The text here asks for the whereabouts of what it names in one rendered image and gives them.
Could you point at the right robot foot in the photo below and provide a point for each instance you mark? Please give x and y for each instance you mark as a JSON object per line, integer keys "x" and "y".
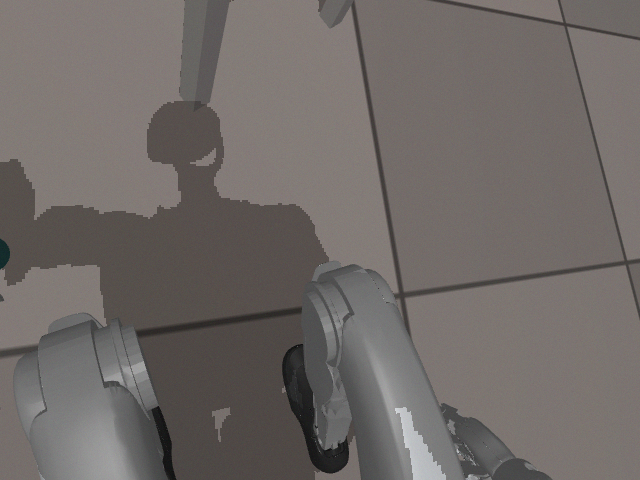
{"x": 300, "y": 397}

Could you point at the right robot hand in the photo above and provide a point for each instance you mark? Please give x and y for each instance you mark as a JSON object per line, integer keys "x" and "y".
{"x": 483, "y": 451}

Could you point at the can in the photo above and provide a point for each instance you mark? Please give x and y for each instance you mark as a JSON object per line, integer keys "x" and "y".
{"x": 4, "y": 254}

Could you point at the right robot arm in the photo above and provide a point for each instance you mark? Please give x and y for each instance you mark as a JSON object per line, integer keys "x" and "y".
{"x": 518, "y": 469}

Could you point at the left robot foot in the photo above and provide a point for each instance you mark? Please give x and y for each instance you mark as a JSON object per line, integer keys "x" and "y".
{"x": 165, "y": 441}

